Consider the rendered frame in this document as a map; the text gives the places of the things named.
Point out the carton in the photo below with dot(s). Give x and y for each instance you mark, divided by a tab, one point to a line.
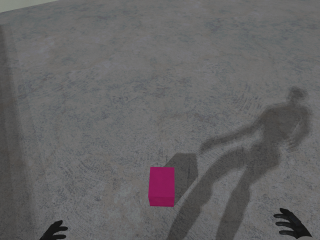
161	191

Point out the right robot hand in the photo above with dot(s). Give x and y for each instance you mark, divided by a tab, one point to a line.
294	223

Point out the left robot hand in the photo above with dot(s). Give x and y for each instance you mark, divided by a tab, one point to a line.
54	228

